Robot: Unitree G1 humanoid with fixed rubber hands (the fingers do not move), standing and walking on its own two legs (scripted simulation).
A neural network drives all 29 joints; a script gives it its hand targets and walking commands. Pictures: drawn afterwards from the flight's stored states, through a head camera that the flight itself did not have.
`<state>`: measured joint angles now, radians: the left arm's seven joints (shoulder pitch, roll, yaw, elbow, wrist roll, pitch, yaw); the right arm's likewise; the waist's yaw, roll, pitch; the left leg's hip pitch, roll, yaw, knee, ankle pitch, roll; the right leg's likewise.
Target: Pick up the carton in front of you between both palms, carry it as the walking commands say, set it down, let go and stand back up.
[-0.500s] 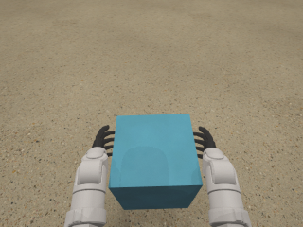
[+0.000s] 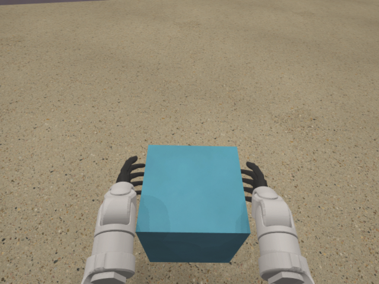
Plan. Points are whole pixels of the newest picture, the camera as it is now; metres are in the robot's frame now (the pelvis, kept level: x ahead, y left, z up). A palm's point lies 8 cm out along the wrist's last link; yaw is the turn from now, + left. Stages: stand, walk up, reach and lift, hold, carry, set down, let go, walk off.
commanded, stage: hold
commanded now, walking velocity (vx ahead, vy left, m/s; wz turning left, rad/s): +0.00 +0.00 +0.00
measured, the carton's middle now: (191, 207) +0.30 +0.00 -0.05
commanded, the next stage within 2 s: set down in 0.48 s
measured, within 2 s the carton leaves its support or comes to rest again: neither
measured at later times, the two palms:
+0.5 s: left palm (118, 186) +0.30 +0.16 +0.04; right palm (253, 193) +0.29 -0.14 +0.04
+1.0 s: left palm (128, 204) +0.33 +0.17 -0.10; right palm (234, 204) +0.34 -0.13 -0.11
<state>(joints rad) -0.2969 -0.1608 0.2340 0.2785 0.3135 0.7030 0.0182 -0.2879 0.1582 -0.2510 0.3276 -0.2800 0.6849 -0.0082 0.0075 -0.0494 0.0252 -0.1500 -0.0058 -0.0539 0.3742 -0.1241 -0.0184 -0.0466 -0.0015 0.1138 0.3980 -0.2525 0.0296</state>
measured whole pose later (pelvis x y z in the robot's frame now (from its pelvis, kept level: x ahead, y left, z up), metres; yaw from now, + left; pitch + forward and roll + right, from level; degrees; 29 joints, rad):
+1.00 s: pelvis -0.02 -0.01 -0.04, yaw +1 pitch +18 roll -1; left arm -0.54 -0.17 0.47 0.51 0.39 0.26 -0.03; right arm -0.52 0.19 -0.43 0.57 -0.35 0.26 -0.06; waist 0.05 -0.04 0.04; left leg -0.83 0.00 -0.13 0.69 -0.19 -0.05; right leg -0.73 0.07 0.09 0.74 -0.33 0.02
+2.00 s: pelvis -0.08 -0.02 -0.30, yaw -2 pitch +49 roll -1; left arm -0.96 -0.09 0.55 0.57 0.19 0.24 0.12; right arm -1.14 -0.12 -0.23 0.89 -0.12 0.25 -0.09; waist 0.10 -0.04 -0.12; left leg -2.17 -0.08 -0.15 1.71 -0.40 -0.12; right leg -2.09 0.18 0.10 1.82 -0.59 0.07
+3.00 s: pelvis -0.09 -0.03 -0.39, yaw -1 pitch +44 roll +4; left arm -1.21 0.07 0.59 0.90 0.12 0.14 0.07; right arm -1.46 -0.24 -0.07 1.21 -0.09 0.16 -0.08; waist 0.15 -0.01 0.15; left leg -2.32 -0.06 -0.10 2.02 -0.47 -0.15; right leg -2.28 0.16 0.08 2.16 -0.64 0.04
